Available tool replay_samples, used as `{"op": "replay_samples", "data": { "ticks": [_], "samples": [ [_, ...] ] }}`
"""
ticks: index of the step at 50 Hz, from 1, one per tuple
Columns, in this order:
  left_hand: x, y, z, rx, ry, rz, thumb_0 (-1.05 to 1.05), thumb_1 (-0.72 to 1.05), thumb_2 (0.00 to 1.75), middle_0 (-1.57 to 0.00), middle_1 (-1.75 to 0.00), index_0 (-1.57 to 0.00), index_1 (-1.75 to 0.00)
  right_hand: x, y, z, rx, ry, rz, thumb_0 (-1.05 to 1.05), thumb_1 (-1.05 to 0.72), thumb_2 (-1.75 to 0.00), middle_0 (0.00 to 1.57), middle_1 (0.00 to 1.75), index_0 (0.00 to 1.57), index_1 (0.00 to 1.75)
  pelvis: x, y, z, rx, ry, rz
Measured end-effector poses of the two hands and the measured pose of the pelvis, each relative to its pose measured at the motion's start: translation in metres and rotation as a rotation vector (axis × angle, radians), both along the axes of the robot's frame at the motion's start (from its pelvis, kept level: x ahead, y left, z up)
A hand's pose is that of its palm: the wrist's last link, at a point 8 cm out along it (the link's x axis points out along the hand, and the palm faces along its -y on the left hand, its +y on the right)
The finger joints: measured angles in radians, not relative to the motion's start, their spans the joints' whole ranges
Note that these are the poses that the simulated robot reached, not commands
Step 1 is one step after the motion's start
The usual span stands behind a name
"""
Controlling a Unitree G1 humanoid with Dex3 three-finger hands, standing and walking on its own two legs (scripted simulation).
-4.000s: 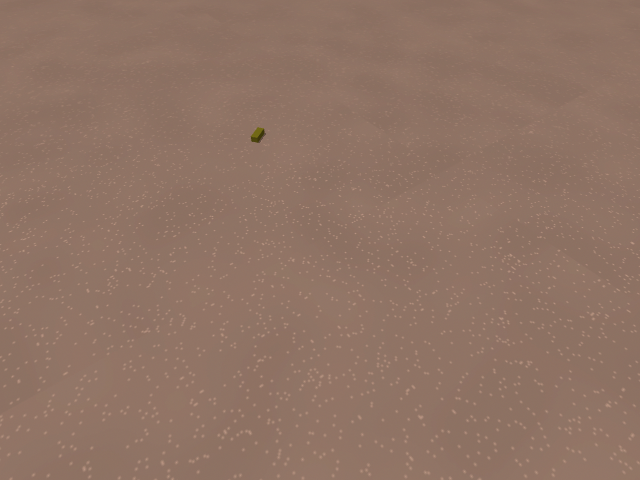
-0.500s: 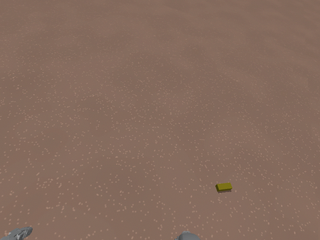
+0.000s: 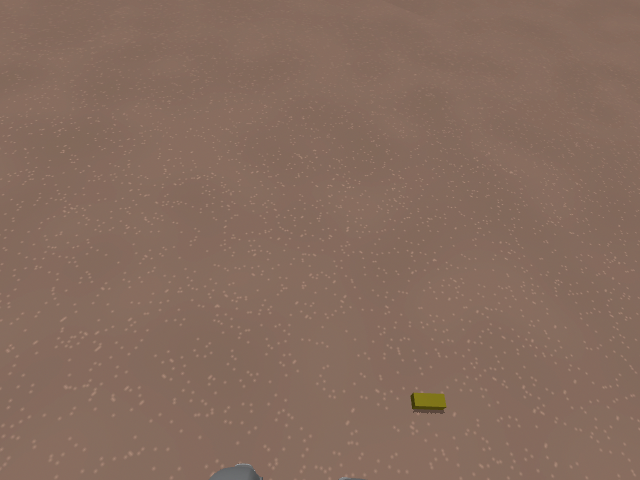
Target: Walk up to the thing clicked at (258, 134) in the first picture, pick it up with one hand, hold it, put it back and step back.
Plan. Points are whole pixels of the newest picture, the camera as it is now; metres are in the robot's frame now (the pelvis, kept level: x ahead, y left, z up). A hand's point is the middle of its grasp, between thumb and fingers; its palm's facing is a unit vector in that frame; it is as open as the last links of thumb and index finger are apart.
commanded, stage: walk up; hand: left
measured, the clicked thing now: (428, 401) +0.47 -0.37 -0.73
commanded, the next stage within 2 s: none
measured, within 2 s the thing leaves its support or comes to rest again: neither
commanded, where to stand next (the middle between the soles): +0.10 -0.61 m, yaw +4 degrees
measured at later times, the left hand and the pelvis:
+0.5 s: hand out of the picture +0.07 +0.05 -0.14, palm faces -0.05 -0.93 -0.37, open 7.4 cm; pelvis +0.00 -0.23 +0.00, yaw -2 degrees
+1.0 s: hand out of the picture +0.11 -0.13 -0.17, palm faces -0.09 -0.93 -0.36, open 7.4 cm; pelvis -0.01 -0.43 -0.02, yaw -2 degrees
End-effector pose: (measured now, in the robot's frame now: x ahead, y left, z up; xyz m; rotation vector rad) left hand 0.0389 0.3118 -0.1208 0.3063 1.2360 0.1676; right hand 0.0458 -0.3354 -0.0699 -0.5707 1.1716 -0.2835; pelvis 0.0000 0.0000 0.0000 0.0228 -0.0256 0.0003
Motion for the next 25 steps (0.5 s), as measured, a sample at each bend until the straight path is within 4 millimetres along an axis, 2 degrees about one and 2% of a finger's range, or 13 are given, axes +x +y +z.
{"op": "replay_samples", "data": {
  "ticks": [3,8,11,14,17,19,21,25],
  "samples": [
    [0.023,-0.029,-0.002,-0.031,-0.017,-0.063,0.01,0.90,0.90,-0.20,-0.30,-0.20,-0.30,-0.006,-0.028,0.012,-0.029,-0.042,-0.059,0.00,-0.90,-0.89,0.22,0.30,0.22,0.31,0.002,-0.021,0.003,-0.005,-0.014,-0.013],
    [0.066,-0.063,0.002,-0.028,-0.120,-0.097,0.01,0.90,0.90,-0.21,-0.30,-0.20,-0.30,-0.021,-0.083,0.027,-0.073,-0.047,-0.064,0.00,-0.90,-0.89,0.22,0.30,0.21,0.31,0.000,-0.067,0.001,-0.019,-0.022,-0.020],
    [0.083,-0.083,0.004,-0.004,-0.159,-0.108,0.01,0.90,0.90,-0.21,-0.30,-0.20,-0.30,-0.030,-0.125,0.027,-0.101,-0.030,-0.060,0.00,-0.90,-0.89,0.22,0.30,0.21,0.31,-0.003,-0.099,-0.006,-0.019,-0.020,-0.027],
    [0.092,-0.109,0.007,0.037,-0.168,-0.120,0.01,0.91,0.90,-0.20,-0.30,-0.20,-0.30,-0.036,-0.175,0.020,-0.120,-0.015,-0.064,0.00,-0.90,-0.89,0.22,0.30,0.22,0.31,-0.004,-0.138,-0.016,-0.014,-0.010,-0.035],
    [0.087,-0.141,0.008,0.083,-0.171,-0.108,0.01,0.91,0.90,-0.20,-0.30,-0.20,-0.30,-0.036,-0.230,0.002,-0.138,0.006,-0.074,0.00,-0.90,-0.89,0.22,0.30,0.22,0.31,-0.005,-0.177,-0.029,-0.036,-0.015,-0.037],
    [0.073,-0.165,0.009,0.096,-0.163,-0.095,0.01,0.91,0.90,-0.20,-0.29,-0.20,-0.30,-0.032,-0.255,-0.010,-0.142,0.026,-0.098,0.01,-0.90,-0.89,0.21,0.30,0.21,0.31,-0.004,-0.196,-0.032,-0.044,-0.019,-0.024],
    [0.054,-0.188,0.013,0.080,-0.126,-0.063,0.01,0.91,0.90,-0.20,-0.29,-0.20,-0.30,-0.023,-0.265,-0.014,-0.117,0.024,-0.117,0.01,-0.91,-0.90,0.21,0.30,0.21,0.30,-0.002,-0.209,-0.023,-0.028,-0.017,-0.029],
    [0.026,-0.223,0.023,0.055,-0.043,-0.030,0.01,0.90,0.90,-0.20,-0.30,-0.20,-0.30,-0.004,-0.263,-0.013,-0.027,-0.001,-0.084,0.01,-0.91,-0.90,0.21,0.30,0.21,0.30,0.003,-0.231,-0.003,-0.024,0.001,-0.027]
  ]
}}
